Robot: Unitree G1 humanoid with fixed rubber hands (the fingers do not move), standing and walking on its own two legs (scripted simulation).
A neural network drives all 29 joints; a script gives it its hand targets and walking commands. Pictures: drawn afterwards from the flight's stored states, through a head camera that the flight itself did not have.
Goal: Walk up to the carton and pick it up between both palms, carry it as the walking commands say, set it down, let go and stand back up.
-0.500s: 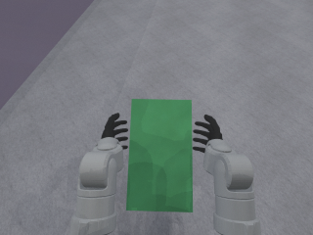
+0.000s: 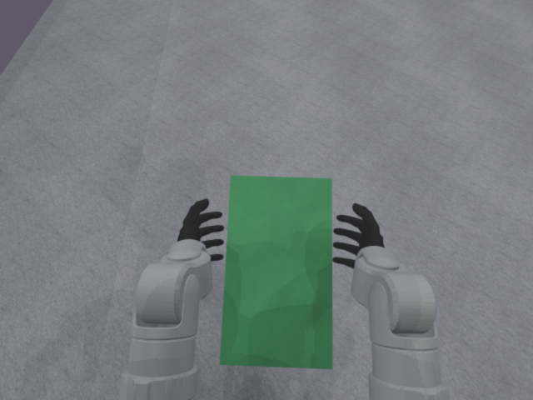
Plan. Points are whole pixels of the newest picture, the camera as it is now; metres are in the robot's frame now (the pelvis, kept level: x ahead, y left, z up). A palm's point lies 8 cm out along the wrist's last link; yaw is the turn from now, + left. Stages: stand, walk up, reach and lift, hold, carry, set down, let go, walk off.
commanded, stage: carry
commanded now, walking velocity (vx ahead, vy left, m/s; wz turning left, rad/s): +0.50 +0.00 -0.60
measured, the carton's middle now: (277, 266) +0.34 +0.00 -0.04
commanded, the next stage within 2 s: none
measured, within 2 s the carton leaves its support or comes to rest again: neither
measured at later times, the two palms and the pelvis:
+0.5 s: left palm (232, 77) +0.74 +0.12 +0.05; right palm (342, 96) +0.68 -0.11 +0.07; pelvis +0.41 +0.06 -0.02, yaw -14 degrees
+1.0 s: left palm (213, 4) +1.01 +0.20 +0.08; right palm (301, 23) +0.93 -0.03 +0.09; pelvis +0.66 +0.17 +0.03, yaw -18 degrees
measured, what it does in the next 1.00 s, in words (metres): walks ahead, turning right: left foot, then right foot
